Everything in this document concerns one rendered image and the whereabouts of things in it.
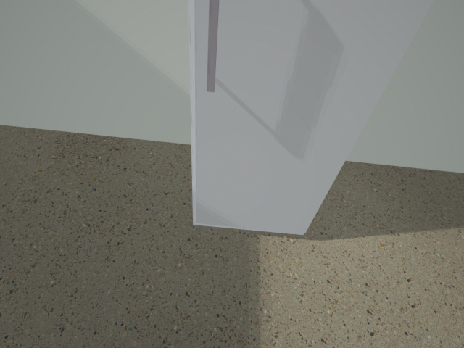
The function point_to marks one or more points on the fridge door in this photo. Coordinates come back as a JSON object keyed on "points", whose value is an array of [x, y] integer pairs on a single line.
{"points": [[295, 83]]}

